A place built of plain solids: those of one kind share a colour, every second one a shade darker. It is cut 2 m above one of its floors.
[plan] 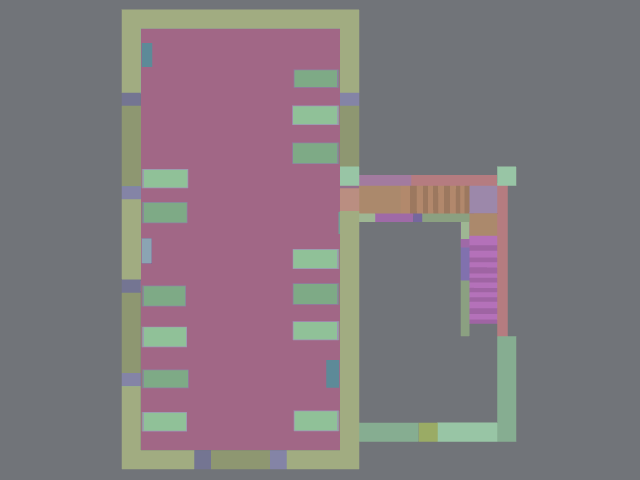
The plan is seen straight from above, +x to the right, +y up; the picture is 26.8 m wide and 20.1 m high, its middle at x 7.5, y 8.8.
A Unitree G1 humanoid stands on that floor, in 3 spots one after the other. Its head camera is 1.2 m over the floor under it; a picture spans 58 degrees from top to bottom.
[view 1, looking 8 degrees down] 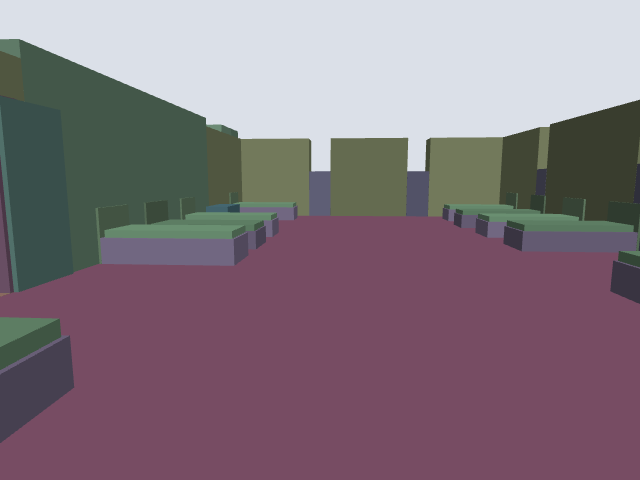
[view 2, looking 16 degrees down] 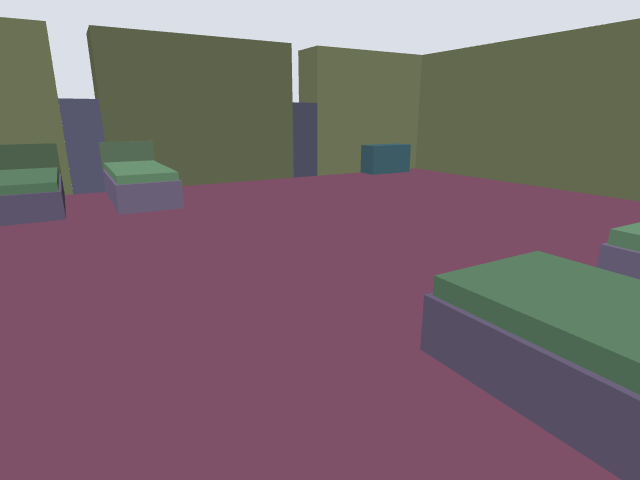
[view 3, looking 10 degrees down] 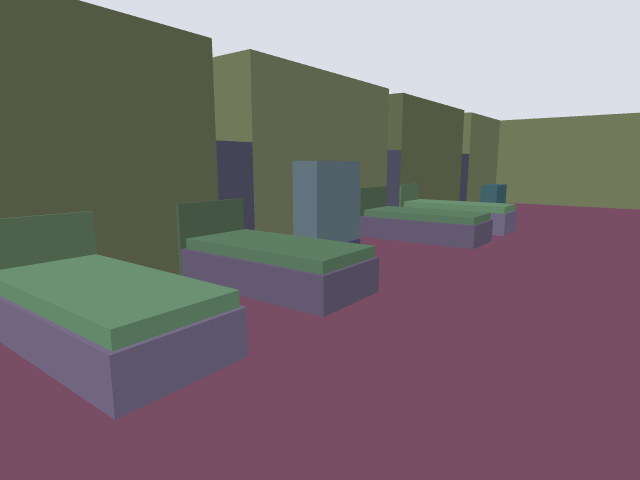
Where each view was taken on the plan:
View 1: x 4.75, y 14.25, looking -86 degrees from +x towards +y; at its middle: floor_dorter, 8.62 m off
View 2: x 7.86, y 10.49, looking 150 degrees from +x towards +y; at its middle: floor_dorter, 4.35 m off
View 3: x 3.83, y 3.40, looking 127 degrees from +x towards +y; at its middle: bed_pallet_dorter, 4.33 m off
